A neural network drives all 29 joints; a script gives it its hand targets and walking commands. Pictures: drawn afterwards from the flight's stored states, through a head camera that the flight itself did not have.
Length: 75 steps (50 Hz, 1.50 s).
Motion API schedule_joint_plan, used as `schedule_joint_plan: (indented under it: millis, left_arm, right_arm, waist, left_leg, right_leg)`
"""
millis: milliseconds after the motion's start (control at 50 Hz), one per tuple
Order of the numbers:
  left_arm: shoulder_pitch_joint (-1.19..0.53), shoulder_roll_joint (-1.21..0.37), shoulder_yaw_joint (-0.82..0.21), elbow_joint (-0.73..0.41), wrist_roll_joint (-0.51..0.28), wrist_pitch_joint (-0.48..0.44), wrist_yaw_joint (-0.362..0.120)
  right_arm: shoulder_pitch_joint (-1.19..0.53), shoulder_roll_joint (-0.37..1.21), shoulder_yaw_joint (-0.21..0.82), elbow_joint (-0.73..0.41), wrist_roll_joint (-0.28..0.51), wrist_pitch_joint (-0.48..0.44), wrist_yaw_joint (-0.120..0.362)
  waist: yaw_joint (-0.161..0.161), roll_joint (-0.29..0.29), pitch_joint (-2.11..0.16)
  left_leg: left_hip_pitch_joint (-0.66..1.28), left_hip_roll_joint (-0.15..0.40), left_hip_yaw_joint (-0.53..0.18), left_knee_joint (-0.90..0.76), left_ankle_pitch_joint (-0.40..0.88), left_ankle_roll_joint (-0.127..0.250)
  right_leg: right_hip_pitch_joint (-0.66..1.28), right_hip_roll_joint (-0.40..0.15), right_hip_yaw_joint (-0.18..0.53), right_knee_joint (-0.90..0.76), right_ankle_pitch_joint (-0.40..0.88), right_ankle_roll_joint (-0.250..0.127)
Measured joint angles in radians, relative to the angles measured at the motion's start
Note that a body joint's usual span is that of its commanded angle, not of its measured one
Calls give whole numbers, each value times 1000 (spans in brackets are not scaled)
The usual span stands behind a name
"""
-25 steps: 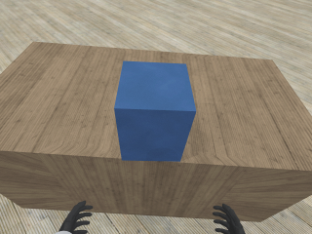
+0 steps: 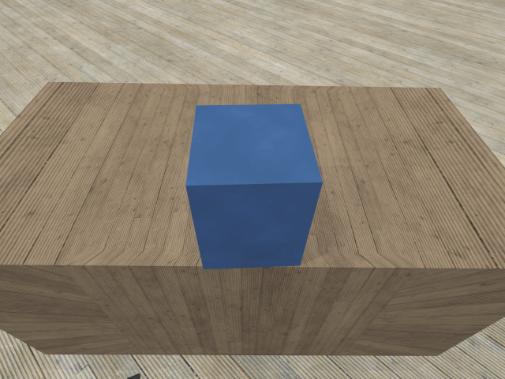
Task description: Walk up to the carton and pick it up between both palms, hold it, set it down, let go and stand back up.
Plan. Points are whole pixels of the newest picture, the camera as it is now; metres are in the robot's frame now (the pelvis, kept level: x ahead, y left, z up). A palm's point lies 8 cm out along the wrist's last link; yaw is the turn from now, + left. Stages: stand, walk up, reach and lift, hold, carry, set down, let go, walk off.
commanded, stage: stand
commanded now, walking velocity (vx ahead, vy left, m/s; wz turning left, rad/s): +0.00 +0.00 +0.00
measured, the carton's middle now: (250, 189) +0.45 +0.02 +0.03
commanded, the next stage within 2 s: none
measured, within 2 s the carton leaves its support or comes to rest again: neither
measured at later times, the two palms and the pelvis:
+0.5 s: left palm out of the picture +0.03 +0.24 -0.14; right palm out of the picture -0.02 -0.19 -0.15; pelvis +0.01 +0.03 +0.00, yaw -3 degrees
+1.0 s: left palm out of the picture -0.03 +0.24 -0.15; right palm out of the picture -0.06 -0.18 -0.15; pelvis -0.02 +0.04 +0.00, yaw -4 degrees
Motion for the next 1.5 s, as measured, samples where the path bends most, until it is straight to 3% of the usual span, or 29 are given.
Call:
schedule_joint_plan:
  millis: [240, 680, 1500]
  left_arm:
    - [15, -34, 21, 178, -25, 8, 47]
    - [-4, -75, 22, 360, -30, 54, 67]
    - [-41, -77, 16, 396, -21, 61, 61]
  right_arm:
    - [80, 15, 14, 118, 1, 1, -42]
    - [47, 42, 29, 198, 4, 27, -69]
    - [6, 21, 23, 206, 11, 51, -72]
  waist:
    - [-27, -16, -21]
    - [-27, -5, 49]
    - [-33, 5, 95]
  left_leg:
    - [30, -25, 44, 14, -44, 24]
    - [78, -48, 86, -11, -19, 53]
    - [54, -43, 102, -32, 41, 55]
  right_leg:
    - [-4, -23, 44, 60, -55, 24]
    - [23, -44, 86, 55, -26, 55]
    - [-10, -37, 101, 41, 35, 53]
